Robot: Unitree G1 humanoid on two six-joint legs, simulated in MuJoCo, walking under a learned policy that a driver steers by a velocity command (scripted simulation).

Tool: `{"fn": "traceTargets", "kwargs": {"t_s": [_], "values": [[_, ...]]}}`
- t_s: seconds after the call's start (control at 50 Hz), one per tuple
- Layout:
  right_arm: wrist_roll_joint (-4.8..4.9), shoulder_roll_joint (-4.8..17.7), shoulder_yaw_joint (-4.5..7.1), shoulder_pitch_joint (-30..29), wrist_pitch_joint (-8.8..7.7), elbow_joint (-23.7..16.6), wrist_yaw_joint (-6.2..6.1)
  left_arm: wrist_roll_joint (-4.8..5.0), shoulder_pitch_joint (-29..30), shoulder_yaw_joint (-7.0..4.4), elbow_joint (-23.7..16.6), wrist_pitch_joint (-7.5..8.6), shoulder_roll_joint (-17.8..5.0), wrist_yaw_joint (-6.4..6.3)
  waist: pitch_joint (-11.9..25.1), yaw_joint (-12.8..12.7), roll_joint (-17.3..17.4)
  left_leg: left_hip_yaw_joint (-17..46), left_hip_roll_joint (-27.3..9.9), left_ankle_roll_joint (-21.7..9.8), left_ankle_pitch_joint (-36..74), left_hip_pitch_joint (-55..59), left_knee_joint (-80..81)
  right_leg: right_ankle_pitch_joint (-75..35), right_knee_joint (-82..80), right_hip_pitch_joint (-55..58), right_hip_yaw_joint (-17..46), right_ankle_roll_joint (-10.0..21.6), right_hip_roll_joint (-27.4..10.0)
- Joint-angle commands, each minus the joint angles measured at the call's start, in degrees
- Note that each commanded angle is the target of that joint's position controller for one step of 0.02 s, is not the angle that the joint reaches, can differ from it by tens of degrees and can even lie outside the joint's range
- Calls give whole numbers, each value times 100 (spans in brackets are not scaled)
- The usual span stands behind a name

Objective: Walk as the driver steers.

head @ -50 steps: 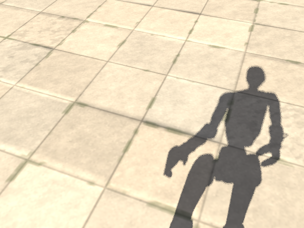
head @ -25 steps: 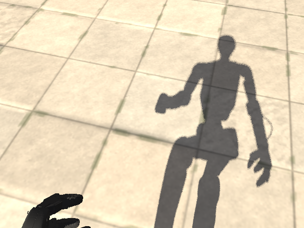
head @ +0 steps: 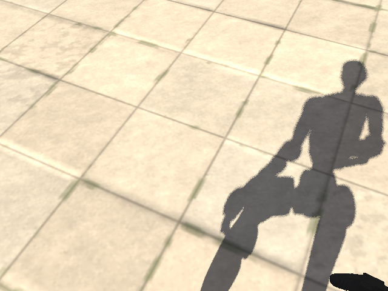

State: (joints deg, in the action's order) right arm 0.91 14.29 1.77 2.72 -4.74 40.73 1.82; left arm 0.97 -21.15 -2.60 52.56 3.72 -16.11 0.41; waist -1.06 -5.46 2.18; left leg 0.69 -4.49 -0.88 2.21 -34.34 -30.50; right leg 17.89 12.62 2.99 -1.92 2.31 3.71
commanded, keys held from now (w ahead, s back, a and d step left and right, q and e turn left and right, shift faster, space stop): w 0.04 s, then w+e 0.54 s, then e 0.42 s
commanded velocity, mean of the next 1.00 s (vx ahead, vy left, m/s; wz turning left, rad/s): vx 0.39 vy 0.00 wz -0.43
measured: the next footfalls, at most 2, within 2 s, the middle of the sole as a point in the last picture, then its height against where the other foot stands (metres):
left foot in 0.06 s outside the picture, level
right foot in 0.60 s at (262, 290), level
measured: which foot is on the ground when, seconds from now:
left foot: up 0.00-0.04, down 0.06-0.62, up 0.64-1.00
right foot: down 0.00-0.06, up 0.08-0.58, down 0.60-1.00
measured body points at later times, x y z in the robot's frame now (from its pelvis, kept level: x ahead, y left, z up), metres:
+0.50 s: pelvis +0.28 +0.02 +0.00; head +0.31 +0.01 +0.45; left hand +0.50 +0.23 -0.10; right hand +0.26 -0.26 -0.13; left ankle +0.18 +0.13 -0.74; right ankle +0.43 -0.15 -0.70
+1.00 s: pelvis +0.49 -0.06 +0.00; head +0.52 -0.10 +0.45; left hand +0.74 +0.14 -0.09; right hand +0.54 -0.39 -0.10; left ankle +0.67 +0.03 -0.70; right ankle +0.45 -0.13 -0.74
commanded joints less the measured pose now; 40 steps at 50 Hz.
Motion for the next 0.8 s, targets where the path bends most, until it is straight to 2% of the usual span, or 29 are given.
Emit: {"fn": "traceTargets", "kwargs": {"t_s": [0.02,0.04,0.06,0.08,0.1,0.12,0.14,0.16,0.18,0.22,0.24,0.3,0.36,0.4,0.46,0.5,0.54,0.56,0.58,0.6,0.62,0.64,0.66,0.68,0.7,0.72,0.74,0.76,0.8], "values": [[9,665,174,-324,-133,-504,74,15,-122,-252,-143,-62,-1084,-63,-91,298,-673,-121,211,-242,-616,182,250,-3464,408,314,765,755,-1825],[-4,830,265,257,-138,-348,57,12,10,-254,-165,-92,-1116,-71,286,658,-709,-296,401,-392,-612,1053,393,-4438,1091,246,598,651,-1669],[-36,1127,407,1193,-140,-86,-1,-20,19,-187,-215,-101,-967,-77,934,1085,-610,-186,290,-611,-411,2605,330,-4468,2229,-379,439,480,-1364],[-178,1641,536,2095,-126,42,-62,-106,-257,-30,-410,-27,-508,-54,1921,1228,198,1590,-1122,-1222,-519,4964,86,-2657,4311,-2334,188,170,-784],[-118,1591,521,2321,-85,144,-43,-69,-703,102,-339,90,-96,-21,2588,1090,1304,3750,-1999,-1720,-1513,6019,823,1491,5683,-3883,599,-1,-27],[-89,1076,379,2199,-71,117,-69,121,-176,-83,-372,157,-786,0,1975,1282,730,3457,-1815,-1439,-2039,5574,1094,1436,6196,-4444,1080,60,-329],[-74,950,325,1753,-69,89,-99,211,293,-137,-548,189,-925,1,1126,1167,512,2562,-1659,-1222,-1735,4699,1276,884,6125,-4636,900,83,-600],[-103,818,284,1372,-82,72,-99,151,508,-141,-579,185,-857,-26,702,983,191,1985,-1428,-1112,-1353,3909,1507,393,5846,-4438,798,46,-836],[-129,650,244,1107,-118,68,-86,98,485,-177,-552,122,-778,-40,389,788,221,1491,-1215,-1030,-1075,3343,1753,62,5572,-4192,816,4,-995],[-169,535,240,884,-207,138,-67,108,186,-168,-457,-47,-515,-45,258,538,362,886,-1019,-1001,-763,2732,2126,-283,5433,-3702,811,-84,-1120],[-167,557,251,844,-243,197,-67,111,167,-163,-466,-115,-412,-50,152,470,325,613,-1009,-1015,-509,2563,2232,-379,5372,-3724,815,-128,-1135],[-209,699,310,899,-275,358,-121,63,512,-180,-651,-199,-362,-71,-94,467,170,-13,-967,-1016,18,2535,2382,-1052,4820,-4166,919,-237,-1143],[-195,819,335,940,-234,446,-198,25,957,-152,-817,-135,-282,26,-190,584,113,-602,-802,-881,185,2664,2439,-1988,3681,-4110,693,-238,-1076],[-158,928,363,1092,-195,520,-244,2,1407,-100,-982,-110,-186,108,-303,771,12,-836,-847,-839,200,2820,2478,-2301,3081,-4038,403,-194,-1031],[-82,1055,417,1414,-74,682,-274,6,1921,-66,-1269,-108,-155,211,-458,962,-70,-993,-1084,-825,447,3520,2283,-2123,2578,-4327,221,-65,-989],[-22,1128,453,1491,31,744,-285,12,2092,-80,-1447,-114,-204,280,-474,946,-26,-1080,-1228,-760,953,3977,1995,-1693,2404,-4427,74,68,-912],[14,1270,497,1372,123,713,-318,21,1948,-155,-1542,-136,-347,325,-241,738,147,-1241,-1252,-634,2593,4196,1395,-1126,2349,-3942,-235,269,-620],[31,1350,520,1313,172,685,-343,30,1661,-227,-1525,-158,-473,325,0,541,271,-1299,-1232,-567,3531,4232,864,-813,2397,-3474,-408,393,-402],[37,1401,530,1238,226,658,-360,52,1040,-350,-1405,-173,-682,308,347,176,295,-1375,-1132,-474,4041,4084,-34,-683,2308,-2660,-517,552,-157],[49,1342,493,1128,246,601,-381,37,107,-547,-1178,-185,-1024,227,778,-332,114,-1488,-843,-224,3615,3415,-1422,-1188,1811,-1251,-384,770,27],[-190,834,328,1344,171,426,-366,8,-313,-673,-1087,-235,-1591,82,1260,-190,-1098,-1422,-349,105,-134,1732,-3338,-2565,1892,405,1328,1139,-1106],[-190,429,160,1803,-17,174,-276,-86,92,-668,-1388,-170,-1888,105,2238,366,-1889,-325,904,424,-4020,-227,-5224,-2612,1110,1899,4617,2503,-2457],[7,1021,278,1141,-173,167,-205,-78,91,-530,-1483,-128,-1378,155,2291,-83,-786,543,542,310,-3804,-631,-5395,-3158,851,1803,4165,2223,-2352],[116,1026,274,796,-224,11,-197,-59,351,-467,-1484,-72,-1145,156,1537,26,-592,456,324,209,-3353,-790,-5074,-3717,930,1099,3190,1987,-2144],[16,966,277,776,-212,88,-261,14,653,-432,-1495,-52,-995,150,955,282,-36,395,73,236,-2975,-654,-4580,-3967,918,228,2531,1702,-1815],[-106,1052,328,782,-151,105,-316,40,912,-395,-1551,-71,-840,107,709,447,-67,367,-75,277,-2732,-379,-4177,-4034,818,-426,2168,1563,-1650],[-128,1071,350,838,-57,91,-325,-47,1041,-371,-1632,-94,-812,73,623,596,-220,385,-113,309,-2586,21,-4047,-4246,689,-963,2011,1515,-1520],[-144,1000,348,931,21,62,-336,-86,1099,-385,-1663,-105,-845,54,615,686,-281,356,-79,375,-2494,175,-3831,-4486,624,-1227,1906,1522,-1434],[-173,812,298,995,118,40,-363,-93,1062,-433,-1649,-120,-993,-8,671,750,-359,267,40,514,-2229,251,-3291,-4976,646,-1501,1622,1495,-1281]]}}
